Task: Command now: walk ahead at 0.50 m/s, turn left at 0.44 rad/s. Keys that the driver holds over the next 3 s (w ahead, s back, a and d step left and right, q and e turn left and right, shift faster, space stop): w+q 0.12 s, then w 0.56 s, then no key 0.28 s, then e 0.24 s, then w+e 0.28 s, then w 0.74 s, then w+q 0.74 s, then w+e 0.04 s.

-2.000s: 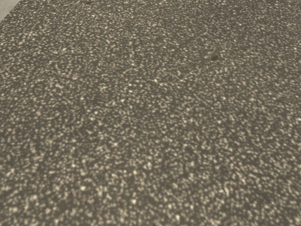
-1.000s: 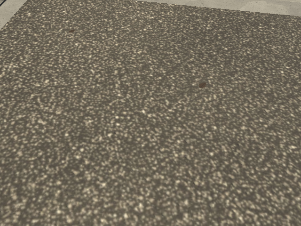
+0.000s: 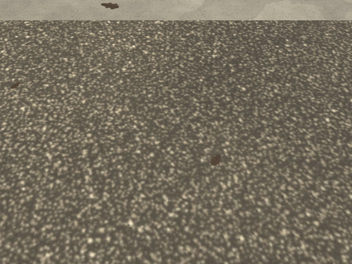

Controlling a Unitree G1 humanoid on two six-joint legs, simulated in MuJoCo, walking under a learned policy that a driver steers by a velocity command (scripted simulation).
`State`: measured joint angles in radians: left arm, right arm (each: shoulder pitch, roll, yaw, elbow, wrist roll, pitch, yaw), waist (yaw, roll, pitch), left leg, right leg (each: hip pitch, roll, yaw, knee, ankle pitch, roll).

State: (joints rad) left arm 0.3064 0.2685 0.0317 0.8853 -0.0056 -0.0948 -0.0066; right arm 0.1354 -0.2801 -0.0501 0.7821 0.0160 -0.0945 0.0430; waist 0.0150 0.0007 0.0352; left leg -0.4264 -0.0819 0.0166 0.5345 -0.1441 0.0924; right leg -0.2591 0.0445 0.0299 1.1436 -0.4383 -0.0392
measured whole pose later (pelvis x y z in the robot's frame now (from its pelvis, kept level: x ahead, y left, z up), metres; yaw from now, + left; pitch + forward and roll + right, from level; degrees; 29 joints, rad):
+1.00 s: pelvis +0.52 +0.03 +0.00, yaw +9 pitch +2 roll +0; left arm 0.31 0.29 0.03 0.87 -0.01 -0.03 0.00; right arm 0.08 -0.23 -0.02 0.71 -0.01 -0.06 0.02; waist 0.04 -0.02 0.03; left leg -0.44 -0.02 0.02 0.50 -0.09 0.04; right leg -0.34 0.00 0.05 1.02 -0.59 0.04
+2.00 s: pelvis +0.87 +0.02 +0.01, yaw -10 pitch +1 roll +2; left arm 0.32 0.27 0.06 0.83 -0.02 -0.08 0.02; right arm 0.19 -0.26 -0.06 0.88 0.00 -0.10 0.03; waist 0.00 -0.04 0.03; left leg -0.25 -0.06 0.05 0.39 -0.16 0.06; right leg -0.45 -0.06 0.05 1.16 -0.34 -0.03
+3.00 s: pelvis +1.42 -0.01 +0.00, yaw +13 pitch +1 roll -1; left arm 0.18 0.29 0.07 0.82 -0.02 -0.11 0.01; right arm 0.20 -0.29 -0.08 0.78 0.02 -0.04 0.04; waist 0.00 -0.02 0.07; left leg -0.36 -0.08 0.02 0.53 -0.19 0.10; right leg -0.40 -0.07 0.02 1.20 -0.39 0.00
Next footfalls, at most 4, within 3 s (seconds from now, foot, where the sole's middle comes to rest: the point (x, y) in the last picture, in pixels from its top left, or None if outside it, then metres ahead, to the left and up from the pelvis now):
0.38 right None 0.42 -0.12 -0.76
0.88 left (148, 214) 0.65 0.15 -0.76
1.32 right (210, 226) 0.60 -0.09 -0.76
1.84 left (164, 151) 0.95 0.10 -0.76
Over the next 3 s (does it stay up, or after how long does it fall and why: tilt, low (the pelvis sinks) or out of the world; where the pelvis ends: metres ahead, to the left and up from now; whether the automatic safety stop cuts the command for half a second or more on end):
stays up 1.42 -0.01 0.00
